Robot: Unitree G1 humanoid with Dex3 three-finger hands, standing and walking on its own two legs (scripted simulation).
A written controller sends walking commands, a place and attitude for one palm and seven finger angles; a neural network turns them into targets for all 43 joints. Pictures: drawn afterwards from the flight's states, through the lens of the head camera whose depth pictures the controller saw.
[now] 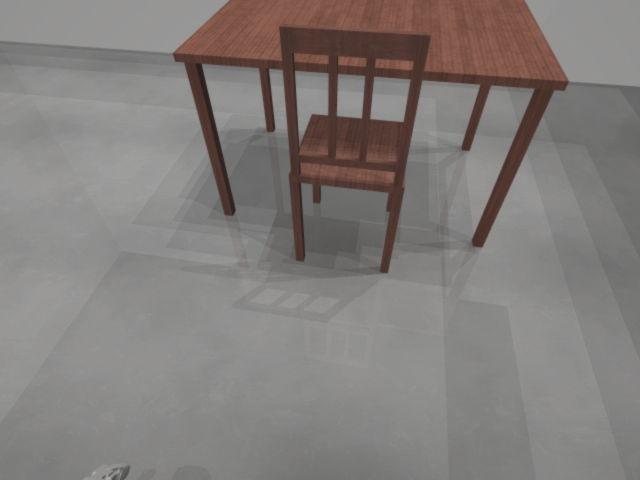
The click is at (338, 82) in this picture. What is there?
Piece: chair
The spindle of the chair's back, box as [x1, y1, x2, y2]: [328, 56, 337, 157]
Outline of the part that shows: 329,56 328,157 334,157 337,56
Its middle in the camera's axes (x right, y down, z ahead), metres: +0.03 -0.36 +1.09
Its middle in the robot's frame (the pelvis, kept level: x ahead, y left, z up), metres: +1.05 +0.03 -0.08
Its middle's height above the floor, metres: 0.69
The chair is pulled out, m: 0.00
